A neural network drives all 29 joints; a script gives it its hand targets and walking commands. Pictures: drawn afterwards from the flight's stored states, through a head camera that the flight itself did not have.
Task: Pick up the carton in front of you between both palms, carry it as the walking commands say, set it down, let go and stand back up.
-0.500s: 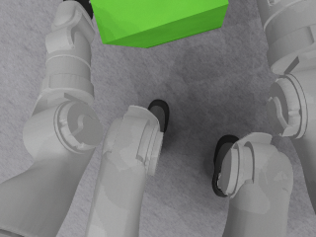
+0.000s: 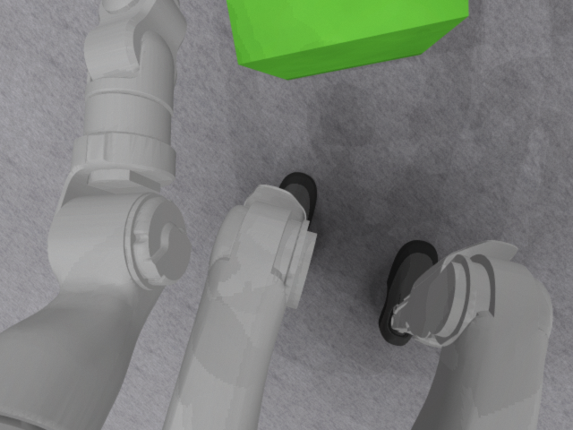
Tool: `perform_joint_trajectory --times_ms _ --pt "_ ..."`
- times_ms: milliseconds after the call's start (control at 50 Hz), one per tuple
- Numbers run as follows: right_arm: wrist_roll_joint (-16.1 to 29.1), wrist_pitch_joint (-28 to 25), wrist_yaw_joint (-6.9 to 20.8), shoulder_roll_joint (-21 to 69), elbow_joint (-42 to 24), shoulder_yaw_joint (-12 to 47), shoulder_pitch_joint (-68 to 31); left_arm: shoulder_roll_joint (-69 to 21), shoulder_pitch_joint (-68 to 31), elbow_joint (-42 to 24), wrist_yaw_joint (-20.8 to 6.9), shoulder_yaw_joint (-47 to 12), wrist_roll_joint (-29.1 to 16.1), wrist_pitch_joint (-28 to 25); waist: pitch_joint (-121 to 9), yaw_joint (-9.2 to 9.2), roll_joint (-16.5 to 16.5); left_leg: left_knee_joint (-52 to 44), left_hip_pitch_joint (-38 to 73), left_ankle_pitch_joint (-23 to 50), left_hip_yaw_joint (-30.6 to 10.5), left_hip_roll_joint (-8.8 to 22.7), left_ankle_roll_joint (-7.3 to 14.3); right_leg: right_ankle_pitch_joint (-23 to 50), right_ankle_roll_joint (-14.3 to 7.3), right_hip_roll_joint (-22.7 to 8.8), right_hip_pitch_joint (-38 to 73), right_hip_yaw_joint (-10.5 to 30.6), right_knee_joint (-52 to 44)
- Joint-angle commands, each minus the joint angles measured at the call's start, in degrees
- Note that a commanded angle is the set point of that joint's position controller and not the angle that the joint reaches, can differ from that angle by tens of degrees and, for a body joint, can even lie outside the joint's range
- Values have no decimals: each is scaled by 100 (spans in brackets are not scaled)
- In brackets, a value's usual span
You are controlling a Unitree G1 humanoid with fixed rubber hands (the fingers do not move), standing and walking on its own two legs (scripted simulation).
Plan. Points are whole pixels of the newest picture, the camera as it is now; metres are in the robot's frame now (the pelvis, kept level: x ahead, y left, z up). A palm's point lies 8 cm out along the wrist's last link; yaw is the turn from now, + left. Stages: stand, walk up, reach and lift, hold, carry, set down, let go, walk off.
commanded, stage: set down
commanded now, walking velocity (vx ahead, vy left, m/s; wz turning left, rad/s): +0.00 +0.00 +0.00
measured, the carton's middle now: out of the picture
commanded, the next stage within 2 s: let go in 0.78 s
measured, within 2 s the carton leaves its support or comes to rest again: neither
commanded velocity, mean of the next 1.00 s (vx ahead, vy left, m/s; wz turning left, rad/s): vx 0.00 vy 0.00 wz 0.00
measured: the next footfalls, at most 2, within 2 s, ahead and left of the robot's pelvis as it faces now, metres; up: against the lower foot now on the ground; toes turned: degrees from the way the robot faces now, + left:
none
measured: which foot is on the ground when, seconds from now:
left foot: down 0.00-1.00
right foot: down 0.00-1.00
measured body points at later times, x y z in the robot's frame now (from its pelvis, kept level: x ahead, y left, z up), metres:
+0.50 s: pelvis +0.02 +0.00 +0.12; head +0.38 +0.01 +0.38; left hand +0.52 +0.28 +0.01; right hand +0.67 -0.08 +0.01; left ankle +0.15 +0.13 -0.38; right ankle +0.08 -0.11 -0.38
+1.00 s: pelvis +0.05 +0.00 +0.24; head +0.37 +0.00 +0.56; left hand +0.49 +0.26 +0.14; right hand +0.63 -0.10 +0.13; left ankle +0.15 +0.13 -0.38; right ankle +0.08 -0.11 -0.38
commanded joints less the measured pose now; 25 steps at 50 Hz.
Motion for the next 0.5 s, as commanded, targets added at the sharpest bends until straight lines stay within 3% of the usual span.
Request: perform_joint_trajectory --times_ms 0,120,340,480 --pt "-130 11 115 -491 -213 -433 -1816 587 -1091 -832 93 -35 111 126 -7766 587 -906 -828 5598 2457 509 -301 -67 981 -98 175 1922 -461 -1530" --pt "-622 6 362 -409 68 -908 -1486 171 -842 -1079 36 149 490 281 -7382 477 -808 -1348 5261 2249 539 -342 -176 918 -120 230 1831 -407 -2096" --pt "-806 258 361 -155 -833 -918 -1549 353 -319 -1723 -69 441 597 545 -8778 772 -1681 -2428 5101 2752 790 -376 -158 2008 100 354 3980 -435 -3064" --pt "-1028 408 386 20 -1074 -1157 -1153 268 116 -1916 -199 524 681 675 -8896 735 -1815 -3160 5335 3107 809 -373 -152 2481 157 392 4634 -431 -3781"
